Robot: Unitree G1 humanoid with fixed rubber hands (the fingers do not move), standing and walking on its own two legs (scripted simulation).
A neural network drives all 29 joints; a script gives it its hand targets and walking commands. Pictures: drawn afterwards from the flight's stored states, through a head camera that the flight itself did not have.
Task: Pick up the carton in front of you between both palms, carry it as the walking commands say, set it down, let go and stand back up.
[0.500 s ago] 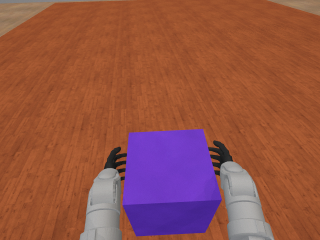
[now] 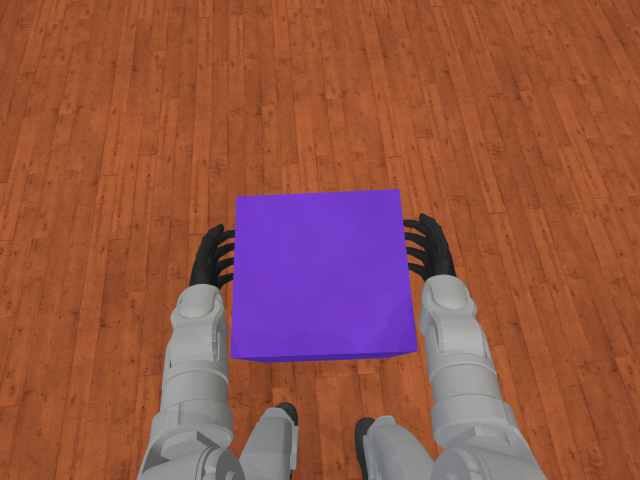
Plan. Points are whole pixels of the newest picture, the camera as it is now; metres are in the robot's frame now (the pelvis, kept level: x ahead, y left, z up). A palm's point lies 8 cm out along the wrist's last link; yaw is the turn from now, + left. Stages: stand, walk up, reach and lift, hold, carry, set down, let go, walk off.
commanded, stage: set down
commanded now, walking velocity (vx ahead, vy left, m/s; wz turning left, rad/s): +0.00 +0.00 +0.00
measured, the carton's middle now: (322, 289) +0.37 +0.02 -0.14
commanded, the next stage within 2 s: none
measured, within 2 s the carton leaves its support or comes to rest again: rests again in 1.96 s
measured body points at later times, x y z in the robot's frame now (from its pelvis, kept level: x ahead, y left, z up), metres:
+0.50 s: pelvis -0.03 +0.01 -0.13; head +0.19 +0.03 +0.26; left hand +0.40 +0.17 -0.22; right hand +0.41 -0.13 -0.21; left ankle +0.06 +0.12 -0.70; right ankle +0.02 -0.13 -0.70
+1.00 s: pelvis -0.06 +0.01 -0.26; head +0.24 +0.02 +0.08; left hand +0.42 +0.18 -0.38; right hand +0.44 -0.13 -0.37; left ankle +0.06 +0.12 -0.70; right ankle +0.02 -0.13 -0.70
